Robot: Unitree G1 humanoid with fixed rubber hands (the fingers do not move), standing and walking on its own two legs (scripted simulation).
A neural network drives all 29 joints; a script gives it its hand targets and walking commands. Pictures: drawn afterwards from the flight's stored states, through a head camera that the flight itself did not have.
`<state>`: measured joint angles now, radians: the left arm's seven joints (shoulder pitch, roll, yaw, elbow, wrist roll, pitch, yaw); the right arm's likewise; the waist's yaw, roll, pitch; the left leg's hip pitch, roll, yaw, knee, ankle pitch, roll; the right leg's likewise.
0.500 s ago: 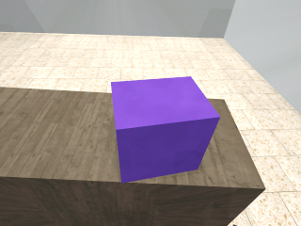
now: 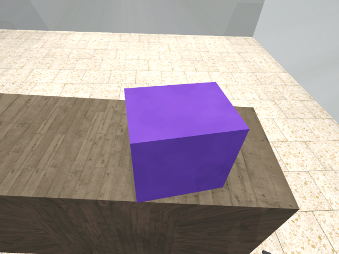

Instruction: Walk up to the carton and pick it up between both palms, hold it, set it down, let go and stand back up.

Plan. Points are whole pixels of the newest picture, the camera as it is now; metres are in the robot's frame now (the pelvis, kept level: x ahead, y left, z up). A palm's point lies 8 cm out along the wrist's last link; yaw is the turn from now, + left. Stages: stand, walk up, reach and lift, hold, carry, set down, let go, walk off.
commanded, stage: stand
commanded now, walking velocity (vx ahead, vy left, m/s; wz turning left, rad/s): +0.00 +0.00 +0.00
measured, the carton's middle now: (176, 141) +0.44 +0.01 +0.00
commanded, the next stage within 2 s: none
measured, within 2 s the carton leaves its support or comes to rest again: neither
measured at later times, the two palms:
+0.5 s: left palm out of the picture +0.04 +0.27 -0.12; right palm out of the picture +0.10 -0.25 -0.09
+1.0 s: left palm out of the picture +0.04 +0.28 -0.12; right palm out of the picture +0.11 -0.24 -0.09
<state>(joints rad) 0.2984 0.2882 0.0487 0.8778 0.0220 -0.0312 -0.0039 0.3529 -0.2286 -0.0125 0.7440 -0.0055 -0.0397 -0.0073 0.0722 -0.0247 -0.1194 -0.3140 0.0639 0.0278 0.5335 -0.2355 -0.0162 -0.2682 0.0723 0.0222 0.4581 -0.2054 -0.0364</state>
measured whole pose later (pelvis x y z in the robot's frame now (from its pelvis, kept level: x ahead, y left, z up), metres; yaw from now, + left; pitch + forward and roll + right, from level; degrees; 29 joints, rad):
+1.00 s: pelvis +0.00 +0.00 +0.00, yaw +0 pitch +1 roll -1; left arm 0.30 0.29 0.05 0.88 0.02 -0.03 0.00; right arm 0.28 -0.23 -0.01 0.77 -0.01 -0.04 -0.01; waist 0.07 -0.01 -0.07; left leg -0.31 0.06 0.03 0.53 -0.23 -0.02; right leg -0.27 0.07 0.02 0.46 -0.20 -0.04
